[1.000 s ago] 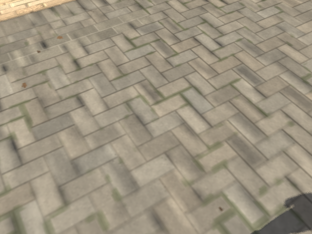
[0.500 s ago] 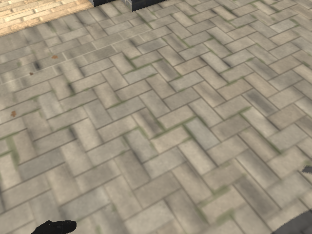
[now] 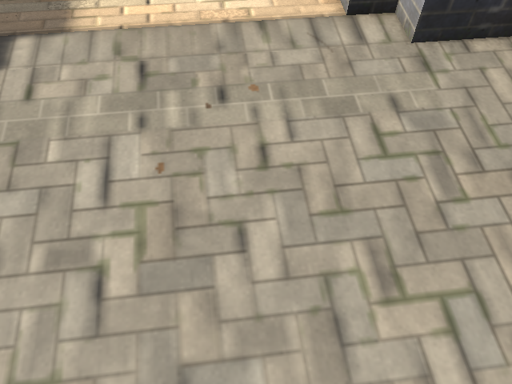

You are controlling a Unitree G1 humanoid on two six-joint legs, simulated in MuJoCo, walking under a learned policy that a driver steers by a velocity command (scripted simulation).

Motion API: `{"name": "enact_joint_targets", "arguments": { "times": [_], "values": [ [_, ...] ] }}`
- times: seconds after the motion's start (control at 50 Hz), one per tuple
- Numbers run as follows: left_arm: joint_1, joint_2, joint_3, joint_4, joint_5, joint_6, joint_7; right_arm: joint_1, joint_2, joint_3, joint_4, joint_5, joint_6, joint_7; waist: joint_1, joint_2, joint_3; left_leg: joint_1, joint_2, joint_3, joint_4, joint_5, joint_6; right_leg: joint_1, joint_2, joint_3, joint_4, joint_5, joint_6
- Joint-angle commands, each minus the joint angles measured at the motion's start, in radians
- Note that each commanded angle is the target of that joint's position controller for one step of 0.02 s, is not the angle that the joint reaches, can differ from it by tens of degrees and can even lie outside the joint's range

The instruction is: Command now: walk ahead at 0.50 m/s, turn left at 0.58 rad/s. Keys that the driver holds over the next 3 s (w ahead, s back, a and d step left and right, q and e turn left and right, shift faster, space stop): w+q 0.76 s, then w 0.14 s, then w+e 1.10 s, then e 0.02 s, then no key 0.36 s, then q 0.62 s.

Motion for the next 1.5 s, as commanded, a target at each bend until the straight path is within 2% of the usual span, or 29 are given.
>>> {"name": "enact_joint_targets", "arguments": {
  "times": [0.02, 0.06, 0.1, 0.24, 0.34, 0.4, 0.42, 0.44, 0.46, 0.48, 0.5, 0.54, 0.62, 0.74, 0.84, 0.88, 0.92, 0.94, 0.96, 0.98, 1.0, 1.04, 1.08, 1.2, 1.36, 1.42, 1.46, 1.48, 1.5],
  "values": [
    [-0.081, 0.122, 0.016, -0.125, 0.016, -0.06, 0.005, 0.145, -0.144, -0.042, -0.034, -0.004, -0.024, -0.009, -0.07, 0.027, -0.171, 0.52, 0.279, -0.518, -0.356, 0.044, 0.21, -0.497, -0.04, 0.103, 0.08, 0.121, -0.035],
    [-0.052, 0.131, 0.026, -0.119, 0.029, -0.036, 0.005, 0.081, -0.114, -0.03, -0.065, -0.022, -0.024, -0.016, -0.015, 0.053, -0.144, 0.362, 0.237, -0.436, -0.396, 0.178, 0.201, -0.375, -0.062, 0.11, -0.005, 0.177, -0.025],
    [-0.057, 0.103, 0.021, -0.123, 0.037, -0.017, 0.005, 0.092, -0.126, -0.034, -0.059, -0.015, -0.03, -0.026, -0.006, 0.039, -0.127, 0.297, 0.216, -0.378, -0.418, 0.268, 0.21, -0.354, -0.05, 0.091, -0.085, 0.218, 0.001],
    [-0.294, 0.047, -0.006, -0.187, 0.027, -0.02, -0.012, 0.199, -0.153, -0.043, -0.013, 0.001, -0.019, -0.058, -0.089, 0.078, -0.059, 0.242, 0.139, -0.299, -0.408, 0.164, 0.131, -0.29, 0.04, 0.075, -0.537, 0.577, 0.034],
    [-0.338, 0.09, 0.008, -0.212, 0.016, -0.041, -0.032, 0.246, -0.146, -0.043, 0.011, 0.006, -0.003, -0.064, -0.095, 0.103, -0.054, 0.355, 0.183, -0.426, -0.299, 0.13, 0.112, -0.239, 0.07, 0.104, -0.66, 0.493, -0.001],
    [-0.166, 0.133, 0.036, -0.174, 0.021, -0.054, -0.024, 0.208, -0.116, -0.035, -0.004, 0.003, 0.005, -0.064, 0.0, 0.133, -0.128, 0.343, 0.132, -0.434, -0.138, 0.247, 0.063, 0.021, 0.066, 0.081, -0.728, 0.442, -0.062],
    [-0.02, 0.18, 0.051, -0.16, 0.039, -0.057, -0.015, 0.191, -0.065, -0.014, -0.026, -0.01, 0.0, -0.06, 0.07, 0.065, -0.259, 0.231, 0.079, -0.366, 0.106, 0.177, 0.026, 0.277, -0.076, 0.204, -0.693, 0.418, -0.127],
    [0.101, 0.263, 0.071, -0.131, 0.052, -0.045, -0.012, 0.325, 0.001, 0.006, -0.049, 0.009, -0.009, -0.061, 0.033, -0.226, -0.406, -0.127, -0.07, -0.225, 0.451, -0.255, -0.055, 0.647, -0.313, 0.624, -0.737, 0.267, -0.291],
    [0.108, 0.196, 0.059, -0.122, 0.022, -0.037, -0.02, 0.348, -0.08, -0.002, -0.04, 0.022, -0.013, -0.063, 0.036, -0.276, -0.389, -0.293, -0.007, -0.222, 0.615, -0.386, -0.07, 0.653, -0.374, 0.829, -0.815, 0.029, -0.315],
    [0.059, 0.12, 0.038, -0.137, 0.017, -0.029, -0.015, 0.25, -0.152, -0.022, -0.037, 0.02, -0.008, -0.062, 0.061, -0.16, -0.242, -0.337, 0.04, -0.219, 0.667, -0.295, -0.078, 0.525, -0.327, 0.682, -0.841, -0.016, -0.266],
    [0.008, 0.096, 0.028, -0.143, 0.025, -0.02, -0.011, 0.18, -0.156, -0.025, -0.051, 0.008, -0.002, -0.061, 0.052, -0.092, -0.156, -0.314, 0.075, -0.179, 0.656, -0.218, -0.083, 0.394, -0.28, 0.534, -0.854, 0.084, -0.229],
    [-0.046, 0.06, 0.012, -0.131, 0.036, -0.015, -0.008, 0.136, -0.125, -0.029, -0.069, -0.001, 0.003, -0.052, 0.008, -0.095, -0.066, -0.248, 0.128, -0.168, 0.573, -0.137, -0.083, 0.213, -0.205, 0.353, -0.906, 0.261, -0.201],
    [-0.045, 0.093, 0.024, -0.096, 0.028, -0.03, -0.008, 0.118, -0.057, -0.014, -0.091, 0.005, 0.02, -0.043, -0.014, -0.096, -0.042, -0.236, 0.159, -0.133, 0.469, -0.068, -0.096, 0.143, -0.194, 0.182, -0.983, 0.422, -0.224],
    [-0.023, 0.142, 0.034, -0.057, 0.023, -0.016, -0.001, -0.022, -0.033, 0.001, -0.118, 0.002, 0.004, -0.014, 0.031, -0.061, -0.022, -0.208, 0.149, -0.07, 0.16, 0.215, -0.092, 0.198, -0.167, -0.033, -0.989, 0.566, -0.191],
    [0.067, 0.183, 0.042, -0.006, -0.004, 0.008, -0.007, -0.138, -0.026, 0.008, -0.169, 0.004, -0.002, 0.009, 0.054, -0.057, 0.021, -0.155, 0.105, -0.015, -0.013, 0.134, -0.041, 0.303, -0.216, -0.074, -0.961, 0.653, -0.179],
    [0.064, 0.214, 0.048, 0.004, -0.014, 0.019, -0.004, -0.096, -0.063, -0.01, -0.169, -0.007, -0.002, 0.009, 0.003, -0.087, -0.02, -0.044, 0.049, 0.028, -0.053, 0.036, -0.001, 0.347, -0.226, -0.1, -0.85, 0.963, -0.164],
    [0.065, 0.196, 0.033, 0.015, -0.013, 0.028, 0.004, 0.164, -0.144, -0.057, -0.095, -0.01, 0.003, -0.006, -0.148, -0.072, -0.17, 0.376, -0.009, 0.044, -0.14, 0.119, 0.054, 0.221, -0.172, -0.159, -0.516, 1.091, -0.117],
    [0.079, 0.121, 0.001, -0.011, 0.025, 0.02, 0.002, 0.328, -0.234, -0.08, -0.067, -0.013, 0.012, -0.028, -0.196, 0.083, -0.309, 0.714, 0.206, -0.23, -0.092, 0.207, 0.115, -0.053, -0.116, -0.165, -0.174, 0.651, -0.077],
    [0.192, 0.027, -0.034, -0.02, 0.019, 0.0, -0.016, 0.298, -0.28, -0.071, -0.074, -0.016, 0.004, -0.027, -0.096, 0.267, -0.471, 0.92, 0.447, -0.719, -0.226, 0.03, 0.28, -0.359, 0.057, -0.015, 0.13, -0.123, -0.04],
    [0.073, 0.146, -0.002, -0.012, -0.023, -0.013, -0.023, 0.301, -0.183, -0.049, -0.079, -0.019, -0.008, -0.019, -0.168, 0.104, -0.434, 0.848, 0.435, -0.696, -0.294, -0.027, 0.237, -0.434, 0.028, 0.12, 0.207, -0.104, -0.051],
    [-0.018, 0.158, 0.005, -0.053, -0.045, -0.018, -0.025, 0.253, -0.16, -0.037, -0.063, -0.023, -0.018, -0.017, -0.155, 0.1, -0.265, 0.707, 0.398, -0.516, -0.315, 0.051, 0.194, -0.489, -0.004, 0.106, 0.187, -0.019, -0.06],
    [-0.026, 0.134, 0.005, -0.042, -0.012, -0.008, -0.015, 0.139, -0.096, -0.019, -0.052, -0.022, -0.032, -0.015, -0.073, 0.067, -0.135, 0.469, 0.316, -0.311, -0.368, 0.18, 0.144, -0.418, -0.072, 0.098, 0.064, 0.129, -0.046],
    [0.048, 0.102, 0.005, -0.012, -0.013, 0.022, -0.014, 0.094, -0.068, -0.016, -0.044, -0.031, -0.052, -0.017, -0.023, 0.092, -0.121, 0.363, 0.291, -0.221, -0.446, 0.191, 0.134, -0.321, -0.091, 0.11, 0.036, 0.215, -0.028],
    [-0.041, 0.054, 0.002, -0.036, -0.004, 0.043, -0.011, 0.104, -0.081, -0.024, 0.019, -0.044, -0.077, -0.039, -0.025, 0.053, -0.03, 0.358, 0.264, 0.0, -0.522, 0.301, 0.101, -0.43, -0.064, 0.141, -0.184, 0.472, 0.002],
    [-0.253, 0.022, -0.019, -0.141, 0.004, 0.033, -0.063, 0.188, -0.135, -0.043, 0.092, -0.015, -0.04, -0.058, -0.101, 0.032, 0.04, 0.566, 0.318, 0.132, -0.467, 0.43, 0.06, -0.467, -0.023, 0.006, -0.502, 0.504, -0.062],
    [-0.197, 0.063, 0.001, -0.161, 0.001, 0.039, -0.074, 0.161, -0.175, -0.053, 0.089, -0.007, -0.013, -0.072, -0.043, 0.086, -0.038, 0.626, 0.324, 0.168, -0.289, 0.883, 0.026, -0.331, 0.06, -0.079, -0.507, 0.346, -0.12],
    [0.046, 0.146, 0.048, -0.114, -0.003, 0.044, -0.061, 0.129, -0.186, -0.051, 0.081, -0.001, 0.001, -0.081, 0.099, 0.081, -0.172, 0.528, 0.277, 0.199, 0.053, 0.973, -0.021, 0.014, 0.139, -0.094, -0.573, 0.357, -0.184],
    [0.185, 0.234, 0.08, -0.09, -0.003, 0.056, -0.038, 0.149, -0.148, -0.035, 0.066, -0.018, -0.01, -0.083, 0.148, -0.036, -0.265, 0.289, 0.224, 0.199, 0.361, 0.624, -0.067, 0.312, 0.021, 0.122, -0.605, 0.383, -0.244],
    [0.147, 0.314, 0.088, -0.103, -0.007, 0.047, -0.035, 0.262, 0.004, 0.012, 0.021, -0.046, -0.042, -0.06, 0.009, -0.268, -0.355, -0.164, -0.006, 0.063, 0.703, -0.365, -0.133, 0.636, -0.225, 0.705, -0.7, 0.234, -0.449]
  ]
}}
Next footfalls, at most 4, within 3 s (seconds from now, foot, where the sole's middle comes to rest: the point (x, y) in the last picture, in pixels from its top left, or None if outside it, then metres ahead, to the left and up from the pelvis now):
0.42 right None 0.42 -0.10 -0.76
0.92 left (165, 325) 0.57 0.27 -0.76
1.48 right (205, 207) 0.95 0.20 -0.76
1.94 left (140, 144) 1.20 0.44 -0.76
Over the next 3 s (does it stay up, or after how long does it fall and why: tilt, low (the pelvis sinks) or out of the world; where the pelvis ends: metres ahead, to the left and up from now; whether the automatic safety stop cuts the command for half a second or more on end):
stays up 1.24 0.35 0.03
